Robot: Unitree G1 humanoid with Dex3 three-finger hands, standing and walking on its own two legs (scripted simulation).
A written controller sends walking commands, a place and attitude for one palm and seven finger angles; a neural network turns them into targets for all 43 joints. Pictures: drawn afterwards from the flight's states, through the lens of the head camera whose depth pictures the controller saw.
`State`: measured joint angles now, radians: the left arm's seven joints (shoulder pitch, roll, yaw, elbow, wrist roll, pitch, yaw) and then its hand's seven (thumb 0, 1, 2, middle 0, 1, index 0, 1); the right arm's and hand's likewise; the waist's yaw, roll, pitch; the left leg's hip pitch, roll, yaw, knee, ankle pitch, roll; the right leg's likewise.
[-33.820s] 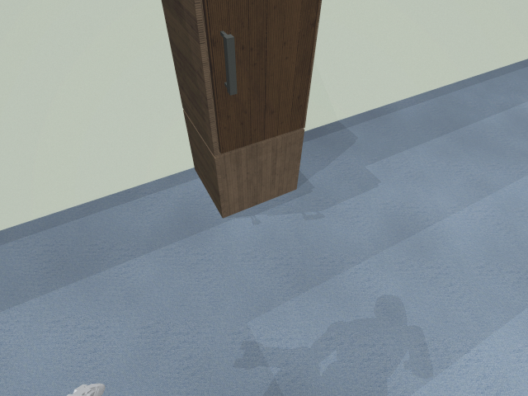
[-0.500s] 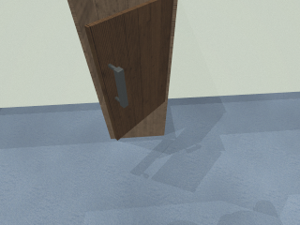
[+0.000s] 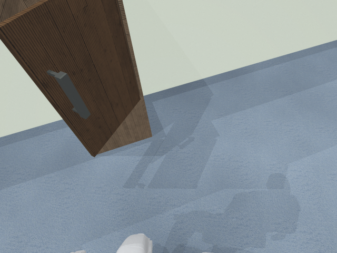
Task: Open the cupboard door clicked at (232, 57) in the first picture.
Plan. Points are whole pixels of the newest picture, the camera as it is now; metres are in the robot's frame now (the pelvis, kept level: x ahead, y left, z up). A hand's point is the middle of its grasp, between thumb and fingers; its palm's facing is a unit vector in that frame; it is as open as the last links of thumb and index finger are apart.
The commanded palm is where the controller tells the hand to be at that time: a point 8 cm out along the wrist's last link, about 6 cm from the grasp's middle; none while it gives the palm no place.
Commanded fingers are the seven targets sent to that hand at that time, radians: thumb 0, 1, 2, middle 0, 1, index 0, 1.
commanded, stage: walk to a spot facing it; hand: left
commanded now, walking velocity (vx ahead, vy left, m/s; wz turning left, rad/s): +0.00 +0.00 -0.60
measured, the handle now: (69, 95) +0.52 +0.35 +0.03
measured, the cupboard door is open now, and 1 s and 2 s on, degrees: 43 43 43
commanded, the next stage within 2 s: none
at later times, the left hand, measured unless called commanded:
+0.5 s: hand (116, 243) +0.15 +0.17 -0.16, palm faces -0.26 -0.93 -0.24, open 7.4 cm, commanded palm none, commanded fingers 0.00 0.90 0.90 -0.20 -0.30 -0.20 -0.30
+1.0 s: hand (159, 210) +0.24 +0.06 -0.15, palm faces -0.58 -0.80 -0.16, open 7.4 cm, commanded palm none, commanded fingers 0.00 0.90 0.90 -0.20 -0.30 -0.20 -0.30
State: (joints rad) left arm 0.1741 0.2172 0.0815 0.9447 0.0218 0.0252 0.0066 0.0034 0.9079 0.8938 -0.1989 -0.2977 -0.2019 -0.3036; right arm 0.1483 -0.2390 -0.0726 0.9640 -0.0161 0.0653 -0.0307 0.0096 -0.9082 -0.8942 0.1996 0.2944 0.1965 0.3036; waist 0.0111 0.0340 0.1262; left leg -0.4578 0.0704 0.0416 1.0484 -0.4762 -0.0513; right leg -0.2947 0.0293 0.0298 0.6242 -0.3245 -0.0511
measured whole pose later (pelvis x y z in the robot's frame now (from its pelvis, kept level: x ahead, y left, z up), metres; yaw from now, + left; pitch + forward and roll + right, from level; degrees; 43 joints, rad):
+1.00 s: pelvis +0.04 -0.04 +0.01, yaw -36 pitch +2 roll -1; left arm 0.14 0.23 0.08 0.90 0.03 0.04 -0.07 0.01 0.91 0.89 -0.20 -0.30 -0.20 -0.30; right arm 0.35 -0.20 -0.02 0.93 -0.04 -0.03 -0.02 0.01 -0.91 -0.89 0.20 0.29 0.20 0.30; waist -0.01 -0.01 0.06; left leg -0.17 0.12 0.15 0.42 -0.28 -0.03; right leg -0.54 -0.04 -0.06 0.95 -0.33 0.01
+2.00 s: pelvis +0.25 -0.43 +0.01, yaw -60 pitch +1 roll +1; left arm 0.20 0.19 0.07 1.02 0.01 -0.06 0.00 0.00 0.93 0.89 -0.20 -0.30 -0.20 -0.30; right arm 0.28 -0.18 -0.05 1.06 -0.02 -0.01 0.01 0.01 -0.91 -0.89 0.20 0.29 0.19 0.30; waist -0.04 -0.01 0.07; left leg -0.48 0.14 0.09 0.99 -0.35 -0.05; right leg -0.21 0.00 -0.11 0.47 -0.29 -0.06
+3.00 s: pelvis +0.37 -0.68 +0.00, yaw -33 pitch +1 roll +0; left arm 0.15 0.25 0.07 0.89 0.01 0.04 0.00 0.01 0.91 0.89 -0.20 -0.30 -0.20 -0.30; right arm 0.13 -0.24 -0.06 0.90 -0.03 0.04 0.01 0.01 -0.91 -0.89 0.20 0.29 0.20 0.30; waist 0.00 0.00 0.10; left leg -0.35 0.02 0.00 0.56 -0.23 -0.01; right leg -0.45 -0.08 -0.03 0.93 -0.45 0.07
